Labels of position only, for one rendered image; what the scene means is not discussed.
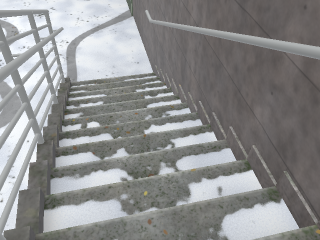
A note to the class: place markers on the stairs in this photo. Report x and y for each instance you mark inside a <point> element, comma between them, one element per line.
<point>134,163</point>

